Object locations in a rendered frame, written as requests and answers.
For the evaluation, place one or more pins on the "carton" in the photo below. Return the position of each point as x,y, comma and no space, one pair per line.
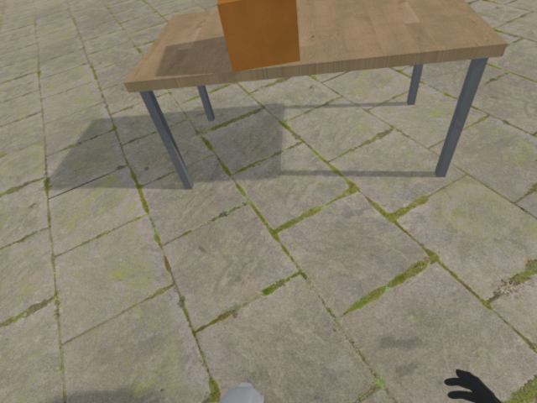
260,33

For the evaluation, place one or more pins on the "robot right hand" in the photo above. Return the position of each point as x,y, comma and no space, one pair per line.
480,392

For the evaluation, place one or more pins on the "left robot thigh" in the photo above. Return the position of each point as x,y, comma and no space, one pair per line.
242,395

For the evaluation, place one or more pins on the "table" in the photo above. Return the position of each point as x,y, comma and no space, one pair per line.
334,36

